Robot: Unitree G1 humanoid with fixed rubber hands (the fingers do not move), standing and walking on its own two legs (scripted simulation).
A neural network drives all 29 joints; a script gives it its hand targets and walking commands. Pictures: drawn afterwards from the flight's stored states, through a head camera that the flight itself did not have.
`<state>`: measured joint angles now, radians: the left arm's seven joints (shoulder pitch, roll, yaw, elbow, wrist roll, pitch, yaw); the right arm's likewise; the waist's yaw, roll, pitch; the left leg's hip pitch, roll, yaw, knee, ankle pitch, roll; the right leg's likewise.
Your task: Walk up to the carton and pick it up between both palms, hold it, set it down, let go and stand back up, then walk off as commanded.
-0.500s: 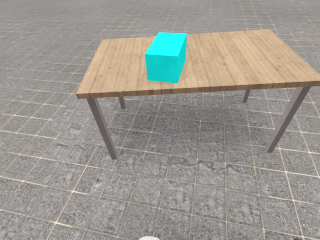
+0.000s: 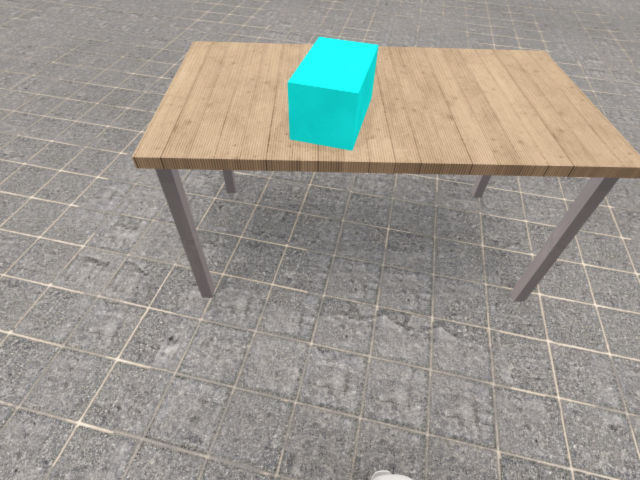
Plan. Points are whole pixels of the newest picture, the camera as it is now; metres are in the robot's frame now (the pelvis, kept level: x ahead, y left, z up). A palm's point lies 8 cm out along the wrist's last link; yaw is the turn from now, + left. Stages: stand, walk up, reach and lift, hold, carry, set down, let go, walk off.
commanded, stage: walk off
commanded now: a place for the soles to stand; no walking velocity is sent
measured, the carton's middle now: (335, 91) +1.02 +0.00 -0.03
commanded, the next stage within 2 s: stand in 1.44 s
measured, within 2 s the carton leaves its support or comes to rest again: neither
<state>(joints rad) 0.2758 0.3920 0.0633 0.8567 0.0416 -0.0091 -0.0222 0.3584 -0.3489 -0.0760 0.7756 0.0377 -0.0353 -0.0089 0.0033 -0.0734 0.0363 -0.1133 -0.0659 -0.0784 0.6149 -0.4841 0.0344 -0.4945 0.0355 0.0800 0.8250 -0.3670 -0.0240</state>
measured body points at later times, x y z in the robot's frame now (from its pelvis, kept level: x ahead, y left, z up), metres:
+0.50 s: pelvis +0.06 -0.03 +0.01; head +0.08 -0.03 +0.46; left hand +0.15 +0.29 -0.10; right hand +0.12 -0.35 -0.10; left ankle +0.08 +0.12 -0.71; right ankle +0.09 -0.11 -0.72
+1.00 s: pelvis +0.04 -0.02 +0.01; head +0.06 -0.02 +0.46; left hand +0.13 +0.31 -0.09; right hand +0.13 -0.32 -0.11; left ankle +0.08 +0.12 -0.72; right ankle +0.03 -0.12 -0.72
